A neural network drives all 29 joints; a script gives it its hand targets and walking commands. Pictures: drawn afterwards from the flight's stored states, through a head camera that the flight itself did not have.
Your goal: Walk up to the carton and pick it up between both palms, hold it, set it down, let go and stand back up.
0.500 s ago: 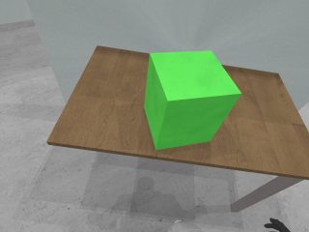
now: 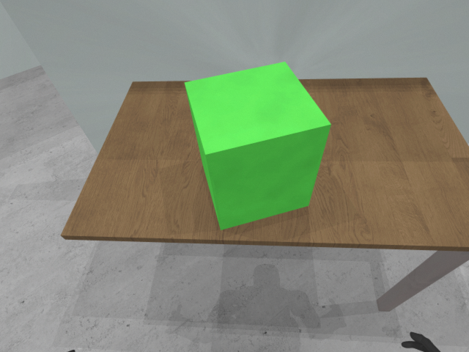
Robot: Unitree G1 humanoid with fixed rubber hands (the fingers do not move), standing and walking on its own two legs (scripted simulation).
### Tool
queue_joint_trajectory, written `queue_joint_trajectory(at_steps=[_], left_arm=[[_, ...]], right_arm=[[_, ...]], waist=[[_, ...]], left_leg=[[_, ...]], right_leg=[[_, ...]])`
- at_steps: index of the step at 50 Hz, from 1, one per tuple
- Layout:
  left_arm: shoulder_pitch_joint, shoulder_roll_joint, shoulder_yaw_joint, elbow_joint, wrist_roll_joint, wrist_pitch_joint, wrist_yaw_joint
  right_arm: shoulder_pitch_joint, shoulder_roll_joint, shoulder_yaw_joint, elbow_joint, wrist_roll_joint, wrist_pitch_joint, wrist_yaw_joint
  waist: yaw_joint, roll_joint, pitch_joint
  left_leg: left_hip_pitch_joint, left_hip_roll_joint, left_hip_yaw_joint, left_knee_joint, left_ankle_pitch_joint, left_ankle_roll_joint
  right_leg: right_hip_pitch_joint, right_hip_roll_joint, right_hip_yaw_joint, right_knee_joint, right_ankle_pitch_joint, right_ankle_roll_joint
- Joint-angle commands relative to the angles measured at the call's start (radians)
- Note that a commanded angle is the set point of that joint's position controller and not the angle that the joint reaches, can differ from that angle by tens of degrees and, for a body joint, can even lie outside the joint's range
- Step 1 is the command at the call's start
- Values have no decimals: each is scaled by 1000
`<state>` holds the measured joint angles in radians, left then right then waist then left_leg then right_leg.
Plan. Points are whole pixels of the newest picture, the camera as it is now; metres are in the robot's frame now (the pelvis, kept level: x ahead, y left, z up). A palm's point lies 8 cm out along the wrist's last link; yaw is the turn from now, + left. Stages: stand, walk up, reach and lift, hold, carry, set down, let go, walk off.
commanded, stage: walk up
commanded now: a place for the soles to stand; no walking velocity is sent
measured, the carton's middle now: (251, 149) +0.49 -0.02 +0.02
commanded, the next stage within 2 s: reach and lift in 0.76 s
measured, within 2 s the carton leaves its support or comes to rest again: neither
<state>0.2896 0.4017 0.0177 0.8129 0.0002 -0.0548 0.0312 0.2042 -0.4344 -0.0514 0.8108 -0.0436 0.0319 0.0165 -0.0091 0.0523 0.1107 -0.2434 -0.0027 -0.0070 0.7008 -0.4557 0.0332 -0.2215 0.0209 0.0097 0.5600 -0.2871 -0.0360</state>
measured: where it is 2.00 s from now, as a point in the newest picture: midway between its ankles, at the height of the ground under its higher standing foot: outside the picture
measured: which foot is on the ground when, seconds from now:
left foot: up 0.00-0.06, down 0.08-1.00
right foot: down 0.00-1.00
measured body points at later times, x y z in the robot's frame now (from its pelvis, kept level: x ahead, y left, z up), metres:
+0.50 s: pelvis -0.01 +0.01 +0.00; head +0.02 +0.01 +0.45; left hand +0.08 +0.33 -0.11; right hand +0.10 -0.32 -0.10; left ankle +0.00 +0.13 -0.73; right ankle +0.01 -0.10 -0.73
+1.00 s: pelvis -0.01 +0.01 -0.01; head +0.04 +0.00 +0.44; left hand +0.16 +0.28 -0.10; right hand +0.13 -0.31 -0.11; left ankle +0.00 +0.13 -0.73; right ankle +0.01 -0.10 -0.73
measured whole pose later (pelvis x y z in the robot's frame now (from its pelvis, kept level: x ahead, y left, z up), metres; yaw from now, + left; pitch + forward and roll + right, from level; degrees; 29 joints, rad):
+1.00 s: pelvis -0.01 +0.01 -0.01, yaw +0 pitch +0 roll +0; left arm 0.09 0.30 0.02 0.58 0.00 0.32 0.04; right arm 0.10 -0.42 -0.05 0.91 -0.09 -0.20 0.08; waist -0.01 0.01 0.11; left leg -0.30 0.00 0.00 0.61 -0.31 0.00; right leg -0.32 0.02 0.01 0.61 -0.29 -0.02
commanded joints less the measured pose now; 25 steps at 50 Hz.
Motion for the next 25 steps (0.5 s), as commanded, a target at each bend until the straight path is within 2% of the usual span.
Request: queue_joint_trajectory(at_steps=[1, 2, 3, 4, 5, 6, 7, 8, 9, 10, 11, 12, 13, 14, 15, 17, 18, 19, 20, 21, 22, 23, 24, 25], left_arm=[[-92, 236, 54, -40, 21, -19, 11], [-110, 239, 62, -52, 15, -16, 9], [-131, 212, 47, -57, 6, -14, 7], [-127, 178, 34, -59, -2, -5, 0], [-94, 167, 29, -31, -4, -5, 1], [-63, 187, 34, -17, -3, 1, 1], [-27, 188, 43, 3, 2, 4, -2], [-23, 197, 48, -7, 3, -1, -4], [-19, 205, 53, -7, 11, -9, -8], [-43, 207, 46, 3, 18, -16, -9], [-47, 231, 55, 4, 25, -21, -7], [-76, 235, 49, -6, 16, -25, -6], [-81, 244, 52, 1, 16, -25, -6], [-71, 246, 47, -4, 18, -24, -7], [-77, 248, 44, 1, 19, -22, -8], [-96, 207, 40, 2, 15, -13, -11], [-89, 215, 40, -2, 18, -18, -10], [-99, 211, 36, -7, 10, -19, -13], [-86, 219, 42, -10, 18, -20, -14], [-81, 228, 38, 2, 16, -21, -14], [-91, 233, 40, -9, 12, -22, -10], [-94, 235, 44, -6, 13, -20, -12], [-70, 232, 39, -10, 11, -21, -9], [-77, 233, 38, 1, 14, -21, -7]], right_arm=[[-4, -118, -34, -13, 36, -17, -5], [14, -128, -35, 3, 36, -24, -7], [-1, -151, -48, -1, 31, -32, -9], [9, -202, -54, -6, 15, -42, -12], [-55, -205, -53, -18, 19, -46, -10], [-111, -198, -41, -26, 28, -47, -7], [-155, -203, -36, -20, 20, -40, 0], [-137, -182, -27, -38, 27, -37, 6], [-130, -165, -28, -30, 27, -37, 10], [-138, -155, -28, -31, 26, -34, 10], [-123, -145, -31, -20, 33, -36, 11], [-114, -159, -26, -12, 29, -33, 10], [-106, -141, -27, -11, 29, -31, 13], [-93, -140, -24, -23, 32, -28, 15], [-100, -148, -34, -19, 31, -29, 14], [-107, -155, -29, -12, 27, -31, 12], [-103, -169, -34, -23, 33, -31, 15], [-115, -164, -33, -15, 33, -33, 15], [-116, -156, -32, -25, 38, -32, 14], [-109, -161, -30, -19, 41, -34, 11], [-105, -164, -31, -15, 32, -34, 13], [-93, -160, -27, -23, 36, -33, 13], [-109, -152, -29, -21, 37, -32, 9], [-109, -148, -30, -27, 37, -31, 12]], waist=[[-24, -227, -88], [-37, -175, -130], [-42, -165, -155], [-46, -53, -164], [13, -1, -119], [22, -53, -89], [38, -25, -99], [49, -1, -71], [34, -26, -103], [17, 9, -85], [-1, 21, -84], [-14, 40, -89], [-12, 40, -90], [-15, 12, -124], [-18, -7, -102], [-1, -9, -61], [-10, -40, -77], [-14, -34, -94], [-6, -58, -107], [1, -59, -107], [-19, -26, -116], [-11, -36, -128], [-7, -21, -140], [-5, -17, -117]], left_leg=[[24, 27, -50, -158, 73, 7], [99, 47, -44, -251, 205, 15], [169, 95, -90, -300, 257, 22], [141, 178, -216, -367, 239, 59], [95, 229, -291, -403, 243, 103], [15, 276, -275, -390, 188, 141], [-49, 254, -204, -390, 77, 142], [-68, 206, -182, -370, 44, 99], [-43, 156, -146, -325, 45, 69], [-1, 108, -96, -296, 45, 43], [25, 90, -84, -263, 107, 24], [30, 95, -79, -252, 126, 27], [34, 86, -74, -244, 129, 31], [81, 99, -84, -263, 89, 38], [93, 109, -105, -257, 120, 41], [-1, 112, -133, -319, 33, 55], [17, 118, -121, -304, 59, 51], [57, 112, -114, -303, 93, 41], [61, 114, -118, -288, 126, 53], [53, 106, -101, -258, 156, 43], [93, 92, -72, -245, 192, 30], [95, 95, -89, -239, 221, 33], [85, 108, -94, -247, 226, 43], [72, 87, -75, -233, 194, 39]], right_leg=[[-13, -222, 267, -116, 430, -124], [-22, -211, 237, -96, 387, -94], [-74, -166, 197, -53, 287, -51], [-104, -92, 134, 21, 148, -13], [-103, -47, 102, 42, 61, 0], [-47, -16, 47, 36, -36, 6], [34, -18, 53, 16, -98, -1], [40, -46, 75, -61, -76, -19], [47, -85, 130, -113, -22, -29], [-13, -112, 178, -148, 20, -43], [-33, -141, 235, -156, 88, -51], [-53, -146, 238, -146, 133, -53], [-54, -149, 226, -151, 110, -44], [-74, -150, 232, -156, 74, -54], [-98, -145, 212, -154, 79, -44], [-68, -105, 175, -147, 18, -35], [-55, -121, 196, -162, 15, -42], [-79, -121, 192, -155, 62, -35], [-38, -126, 188, -151, 122, -44], [-40, -128, 183, -145, 163, -31], [-57, -139, 207, -148, 187, -39], [-45, -145, 185, -130, 201, -42], [-38, -127, 182, -129, 190, -33], [-63, -140, 205, -147, 173, -34]])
